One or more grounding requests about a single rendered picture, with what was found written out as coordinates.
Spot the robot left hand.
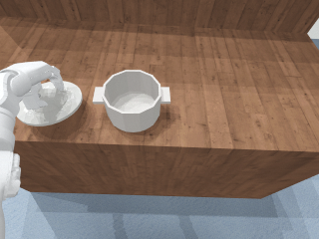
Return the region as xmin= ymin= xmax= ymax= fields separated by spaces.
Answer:
xmin=8 ymin=61 xmax=65 ymax=110

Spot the knob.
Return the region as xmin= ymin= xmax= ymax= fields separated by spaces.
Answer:
xmin=37 ymin=88 xmax=59 ymax=104

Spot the table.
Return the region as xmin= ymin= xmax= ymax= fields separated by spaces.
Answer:
xmin=0 ymin=0 xmax=319 ymax=199

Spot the lid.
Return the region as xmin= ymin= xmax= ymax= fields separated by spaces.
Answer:
xmin=17 ymin=81 xmax=83 ymax=126

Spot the pot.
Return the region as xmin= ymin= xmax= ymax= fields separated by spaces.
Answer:
xmin=93 ymin=70 xmax=170 ymax=132

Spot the robot left upper arm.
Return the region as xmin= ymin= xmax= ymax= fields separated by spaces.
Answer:
xmin=0 ymin=150 xmax=21 ymax=239

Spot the robot left forearm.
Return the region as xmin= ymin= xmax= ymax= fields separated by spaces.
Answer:
xmin=0 ymin=68 xmax=32 ymax=152

